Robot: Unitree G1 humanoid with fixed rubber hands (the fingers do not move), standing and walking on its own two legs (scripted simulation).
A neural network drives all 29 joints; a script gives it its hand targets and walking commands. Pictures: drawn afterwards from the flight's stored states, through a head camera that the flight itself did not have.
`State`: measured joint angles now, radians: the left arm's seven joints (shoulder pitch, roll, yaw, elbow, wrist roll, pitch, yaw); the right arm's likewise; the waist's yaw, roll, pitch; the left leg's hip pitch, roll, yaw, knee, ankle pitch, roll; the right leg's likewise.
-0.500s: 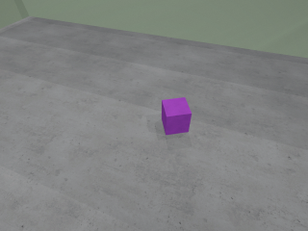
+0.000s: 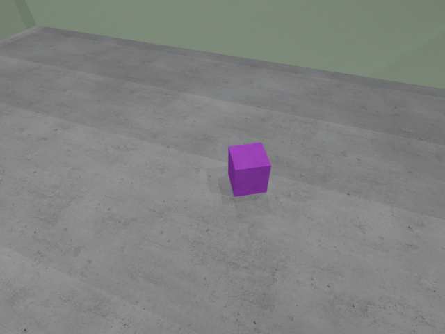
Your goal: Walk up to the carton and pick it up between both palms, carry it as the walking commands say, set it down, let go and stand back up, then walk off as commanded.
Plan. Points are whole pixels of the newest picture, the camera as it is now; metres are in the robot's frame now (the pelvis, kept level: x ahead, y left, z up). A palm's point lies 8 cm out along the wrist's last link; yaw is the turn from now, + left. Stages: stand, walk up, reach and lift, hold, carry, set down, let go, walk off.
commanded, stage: stand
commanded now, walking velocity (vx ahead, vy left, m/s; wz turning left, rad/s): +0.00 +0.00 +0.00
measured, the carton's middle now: (247, 169) +1.13 -0.14 -0.66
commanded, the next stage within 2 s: walk up in 0.74 s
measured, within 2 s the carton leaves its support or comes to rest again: neither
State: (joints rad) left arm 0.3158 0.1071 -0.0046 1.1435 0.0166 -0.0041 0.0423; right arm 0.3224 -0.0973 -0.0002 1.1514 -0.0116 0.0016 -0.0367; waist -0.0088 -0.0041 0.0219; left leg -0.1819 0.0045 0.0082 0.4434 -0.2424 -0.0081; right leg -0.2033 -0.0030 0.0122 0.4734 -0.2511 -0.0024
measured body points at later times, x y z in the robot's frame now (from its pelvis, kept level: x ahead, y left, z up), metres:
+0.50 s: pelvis -0.01 +0.00 +0.00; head +0.00 +0.00 +0.45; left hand -0.03 +0.20 -0.16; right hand -0.05 -0.20 -0.16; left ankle +0.00 +0.13 -0.74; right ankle +0.00 -0.12 -0.74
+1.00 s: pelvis +0.00 -0.01 +0.00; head +0.00 -0.01 +0.45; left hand -0.03 +0.19 -0.16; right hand -0.03 -0.20 -0.17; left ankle +0.00 +0.13 -0.74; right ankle +0.00 -0.12 -0.74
